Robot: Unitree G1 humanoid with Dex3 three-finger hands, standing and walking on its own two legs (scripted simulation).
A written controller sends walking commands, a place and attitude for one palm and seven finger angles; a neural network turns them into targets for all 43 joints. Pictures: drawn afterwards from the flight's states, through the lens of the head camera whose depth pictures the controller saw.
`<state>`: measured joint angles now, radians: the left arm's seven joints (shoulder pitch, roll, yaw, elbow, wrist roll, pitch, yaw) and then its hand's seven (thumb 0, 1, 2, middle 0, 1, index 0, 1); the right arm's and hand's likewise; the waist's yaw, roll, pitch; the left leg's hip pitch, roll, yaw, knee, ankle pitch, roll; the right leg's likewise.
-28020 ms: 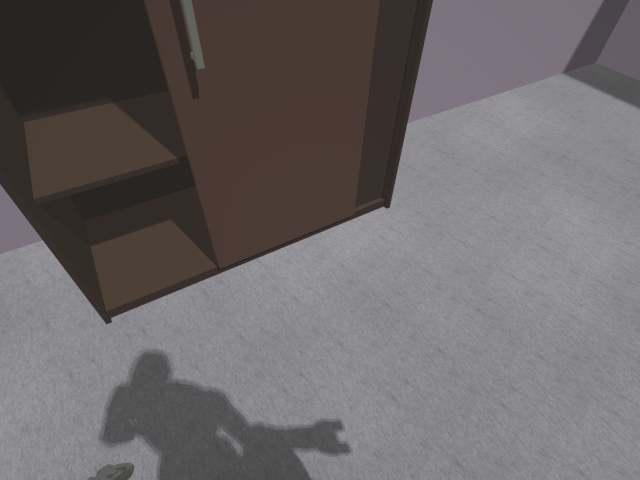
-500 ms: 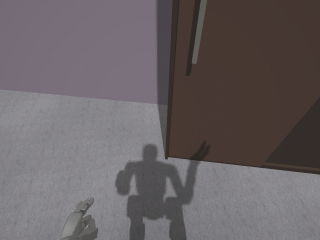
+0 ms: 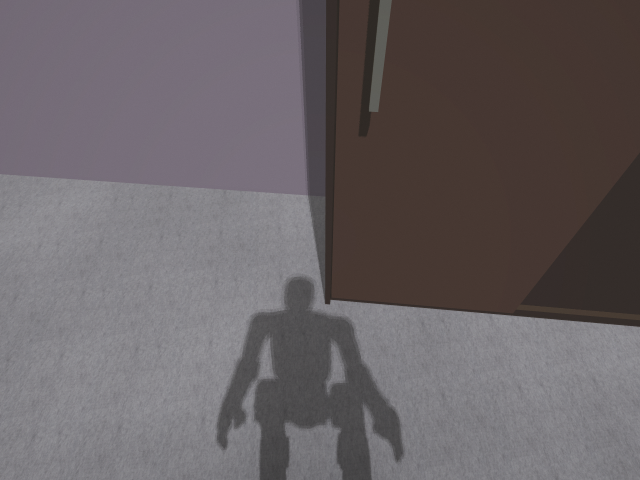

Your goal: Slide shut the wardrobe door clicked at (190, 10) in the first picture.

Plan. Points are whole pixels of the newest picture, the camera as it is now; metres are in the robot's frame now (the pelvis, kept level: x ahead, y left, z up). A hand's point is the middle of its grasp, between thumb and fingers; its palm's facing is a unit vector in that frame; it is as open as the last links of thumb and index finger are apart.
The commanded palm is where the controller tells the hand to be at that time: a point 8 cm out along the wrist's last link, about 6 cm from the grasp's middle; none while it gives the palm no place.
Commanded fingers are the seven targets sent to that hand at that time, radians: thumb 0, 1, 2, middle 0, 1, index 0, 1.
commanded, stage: let the arm hang, fingers relaxed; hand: right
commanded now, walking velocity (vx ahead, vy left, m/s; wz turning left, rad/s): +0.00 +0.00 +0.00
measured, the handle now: (383, 12) +0.74 -0.05 +0.22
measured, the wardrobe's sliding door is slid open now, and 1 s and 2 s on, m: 0.00 0.00 0.00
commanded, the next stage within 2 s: look to check the result in 0.60 s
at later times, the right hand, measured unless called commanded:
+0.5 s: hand out of the picture +0.07 -0.20 -0.17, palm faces -0.04 +0.97 -0.22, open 7.4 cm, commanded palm none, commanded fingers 0.00 -0.90 -0.90 0.20 0.30 0.20 0.30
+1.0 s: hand out of the picture +0.10 -0.25 -0.15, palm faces -0.04 +0.94 -0.34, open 7.4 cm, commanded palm none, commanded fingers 0.00 -0.90 -0.90 0.20 0.30 0.20 0.30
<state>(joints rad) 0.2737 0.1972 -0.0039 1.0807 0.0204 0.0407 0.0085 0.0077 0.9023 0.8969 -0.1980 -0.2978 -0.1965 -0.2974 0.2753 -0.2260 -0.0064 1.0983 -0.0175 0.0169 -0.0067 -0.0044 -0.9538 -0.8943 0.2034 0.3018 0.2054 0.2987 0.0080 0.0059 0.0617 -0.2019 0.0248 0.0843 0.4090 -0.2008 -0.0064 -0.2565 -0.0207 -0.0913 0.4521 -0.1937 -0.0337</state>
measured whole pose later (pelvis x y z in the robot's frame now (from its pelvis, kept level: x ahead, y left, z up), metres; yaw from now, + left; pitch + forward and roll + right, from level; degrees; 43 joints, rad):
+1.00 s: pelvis +0.03 +0.00 +0.01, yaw +0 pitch -1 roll +0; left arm 0.10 0.33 0.00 1.13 0.01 0.00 0.00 0.01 0.90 0.90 -0.20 -0.30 -0.20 -0.30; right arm 0.12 -0.33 -0.01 1.15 -0.02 -0.02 0.00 0.01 -0.90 -0.90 0.20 0.30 0.20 0.30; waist 0.01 -0.01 0.04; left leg -0.09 0.04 0.07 0.30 -0.19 -0.02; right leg -0.13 0.01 -0.10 0.30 -0.17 -0.03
